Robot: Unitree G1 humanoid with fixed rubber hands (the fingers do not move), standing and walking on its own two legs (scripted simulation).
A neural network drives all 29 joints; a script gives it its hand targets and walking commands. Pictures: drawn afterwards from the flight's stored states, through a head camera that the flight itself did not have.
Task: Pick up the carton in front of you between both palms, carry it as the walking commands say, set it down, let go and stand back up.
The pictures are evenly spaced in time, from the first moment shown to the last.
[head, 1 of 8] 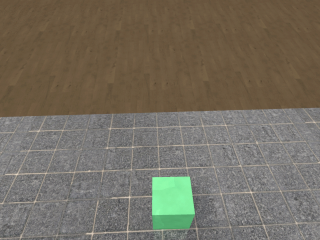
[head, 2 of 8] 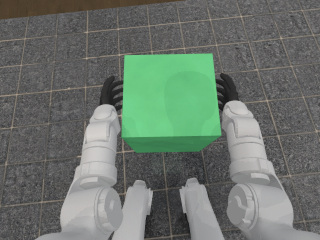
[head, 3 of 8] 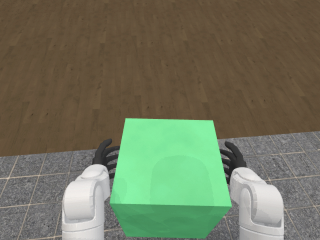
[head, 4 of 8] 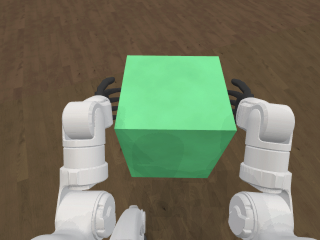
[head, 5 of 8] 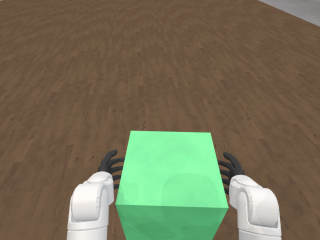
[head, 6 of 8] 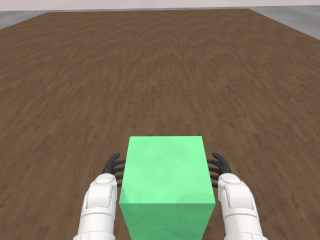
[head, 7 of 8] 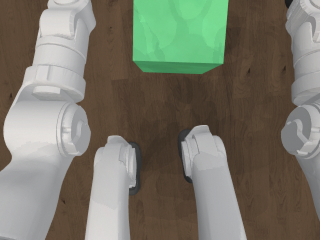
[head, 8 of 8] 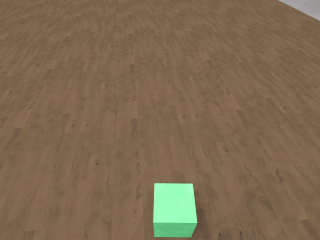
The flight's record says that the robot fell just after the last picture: no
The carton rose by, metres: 1.17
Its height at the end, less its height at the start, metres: +0.44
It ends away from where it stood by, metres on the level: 6.16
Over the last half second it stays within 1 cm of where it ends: yes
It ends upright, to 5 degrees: yes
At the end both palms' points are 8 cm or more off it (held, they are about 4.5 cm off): yes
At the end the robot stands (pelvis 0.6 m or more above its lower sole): yes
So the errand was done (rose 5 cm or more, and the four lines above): yes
